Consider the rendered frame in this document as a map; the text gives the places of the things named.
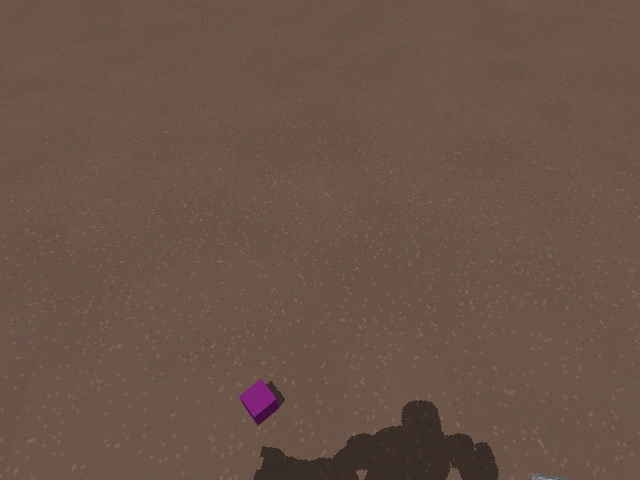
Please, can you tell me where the cube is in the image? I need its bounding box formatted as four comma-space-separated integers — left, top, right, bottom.
240, 379, 279, 425

